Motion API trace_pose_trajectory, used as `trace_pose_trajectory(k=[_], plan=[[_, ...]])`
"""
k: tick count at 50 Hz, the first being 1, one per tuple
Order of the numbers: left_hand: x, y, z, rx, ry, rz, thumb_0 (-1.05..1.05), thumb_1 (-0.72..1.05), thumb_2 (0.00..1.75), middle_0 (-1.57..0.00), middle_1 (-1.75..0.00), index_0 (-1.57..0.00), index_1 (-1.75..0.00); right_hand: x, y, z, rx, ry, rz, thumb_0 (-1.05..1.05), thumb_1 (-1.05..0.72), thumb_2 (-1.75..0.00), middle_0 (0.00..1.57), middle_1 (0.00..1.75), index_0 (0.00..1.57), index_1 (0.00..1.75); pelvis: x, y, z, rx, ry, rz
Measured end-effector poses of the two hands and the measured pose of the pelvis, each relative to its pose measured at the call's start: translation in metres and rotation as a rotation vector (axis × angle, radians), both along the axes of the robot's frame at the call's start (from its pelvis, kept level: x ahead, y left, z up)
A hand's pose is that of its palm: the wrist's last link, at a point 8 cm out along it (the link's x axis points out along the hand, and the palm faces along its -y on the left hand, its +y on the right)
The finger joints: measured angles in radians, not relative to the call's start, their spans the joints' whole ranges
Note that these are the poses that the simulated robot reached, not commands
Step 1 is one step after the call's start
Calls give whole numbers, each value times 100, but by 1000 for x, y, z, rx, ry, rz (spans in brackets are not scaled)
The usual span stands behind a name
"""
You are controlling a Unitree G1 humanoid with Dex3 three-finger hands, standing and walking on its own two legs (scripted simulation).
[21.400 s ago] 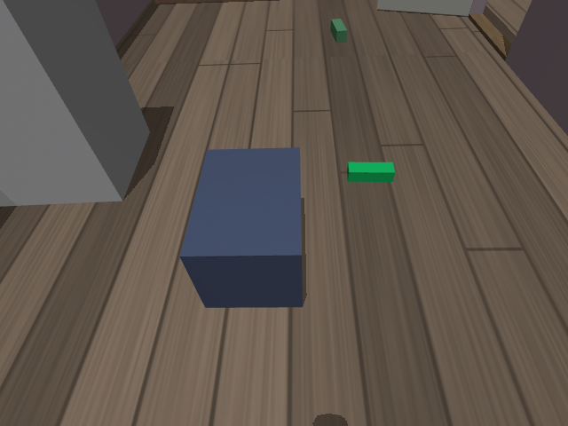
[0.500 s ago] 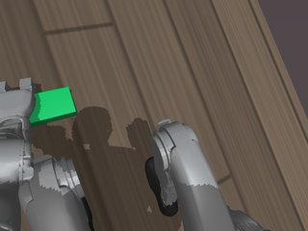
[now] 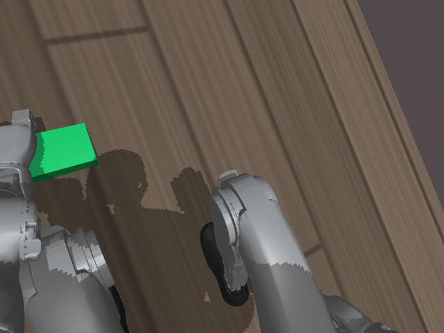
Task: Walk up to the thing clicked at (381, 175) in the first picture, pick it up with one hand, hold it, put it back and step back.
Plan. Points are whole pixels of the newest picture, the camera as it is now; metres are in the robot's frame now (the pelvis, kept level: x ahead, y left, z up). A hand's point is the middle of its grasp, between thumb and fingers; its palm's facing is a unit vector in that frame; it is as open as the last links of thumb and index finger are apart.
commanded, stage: close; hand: left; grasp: from above
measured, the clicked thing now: (29, 160) +0.45 +0.24 -0.28
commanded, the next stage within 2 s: settle in 1.14 s
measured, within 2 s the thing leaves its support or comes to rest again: leaves its support in 1.60 s
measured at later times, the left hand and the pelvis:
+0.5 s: hand (16, 167) +0.43 +0.26 -0.24, palm faces -0.47 -0.06 -0.88, open 11.5 cm; pelvis +0.00 +0.00 +0.00, yaw +0 degrees
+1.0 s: hand (15, 166) +0.43 +0.26 -0.24, palm faces -0.47 -0.07 -0.88, open 11.3 cm; pelvis +0.00 +0.00 +0.00, yaw -1 degrees
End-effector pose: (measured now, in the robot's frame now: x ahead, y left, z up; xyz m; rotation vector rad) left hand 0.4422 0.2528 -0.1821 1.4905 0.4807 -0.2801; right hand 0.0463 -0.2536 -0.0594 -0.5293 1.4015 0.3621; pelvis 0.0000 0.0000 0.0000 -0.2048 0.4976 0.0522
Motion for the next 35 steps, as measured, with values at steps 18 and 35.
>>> trace_pose_trajectory(k=[18,35], plan=[[-3,5,-5,-8,7,-39,-1,-23,98,-28,-108,-30,-107,-11,8,3,-4,36,3,0,-92,-91,20,29,20,30,0,1,1,-9,-6,-3],[-2,8,-5,-7,12,-10,-1,-20,92,-38,-103,-36,-100,-6,2,8,-30,11,13,0,-92,-91,20,29,20,30,-1,1,3,-8,-6,-5]])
